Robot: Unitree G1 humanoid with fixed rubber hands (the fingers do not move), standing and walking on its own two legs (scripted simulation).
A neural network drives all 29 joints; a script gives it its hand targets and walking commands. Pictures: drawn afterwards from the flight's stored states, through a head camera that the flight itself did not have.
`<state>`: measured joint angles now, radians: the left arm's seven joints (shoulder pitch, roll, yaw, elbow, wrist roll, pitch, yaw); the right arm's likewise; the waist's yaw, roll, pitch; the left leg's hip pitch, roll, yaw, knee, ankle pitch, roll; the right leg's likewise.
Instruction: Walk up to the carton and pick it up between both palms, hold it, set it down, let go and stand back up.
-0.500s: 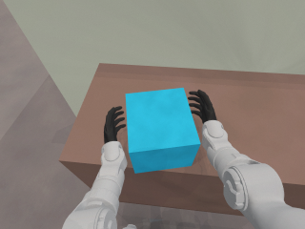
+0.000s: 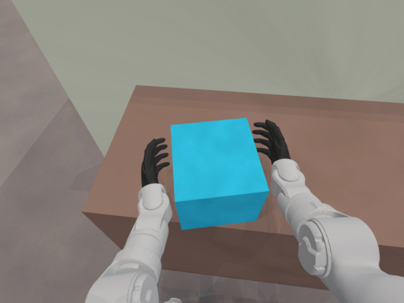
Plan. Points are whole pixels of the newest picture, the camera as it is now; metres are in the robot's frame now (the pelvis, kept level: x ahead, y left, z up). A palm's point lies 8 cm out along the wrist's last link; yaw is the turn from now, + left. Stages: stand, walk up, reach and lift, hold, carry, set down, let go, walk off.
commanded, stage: reach and lift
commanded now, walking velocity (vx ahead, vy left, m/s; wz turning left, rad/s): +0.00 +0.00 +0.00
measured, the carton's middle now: (214, 173) +0.41 +0.06 -0.03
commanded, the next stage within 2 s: none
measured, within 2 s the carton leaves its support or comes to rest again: leaves its support in 1.44 s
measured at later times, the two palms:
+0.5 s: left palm (152, 179) +0.34 +0.18 +0.02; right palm (279, 159) +0.42 -0.08 +0.04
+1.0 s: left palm (152, 180) +0.34 +0.18 +0.02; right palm (278, 158) +0.43 -0.07 +0.03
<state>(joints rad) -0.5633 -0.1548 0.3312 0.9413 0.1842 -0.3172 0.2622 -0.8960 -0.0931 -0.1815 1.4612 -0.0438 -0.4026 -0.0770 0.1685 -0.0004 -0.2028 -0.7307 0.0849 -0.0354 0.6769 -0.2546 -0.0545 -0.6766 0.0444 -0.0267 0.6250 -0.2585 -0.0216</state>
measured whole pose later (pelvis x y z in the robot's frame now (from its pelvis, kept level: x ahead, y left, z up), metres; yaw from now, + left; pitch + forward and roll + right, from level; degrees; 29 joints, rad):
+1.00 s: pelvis +0.03 -0.01 +0.03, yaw +2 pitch +17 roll -1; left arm -0.43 -0.21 0.47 0.84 0.34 -0.44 0.18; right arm -0.73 -0.01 -0.32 1.34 -0.30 -0.60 -0.11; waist 0.13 -0.01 -0.14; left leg -0.51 0.09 0.03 0.33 -0.11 -0.06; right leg -0.45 0.04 -0.05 0.30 -0.14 -0.04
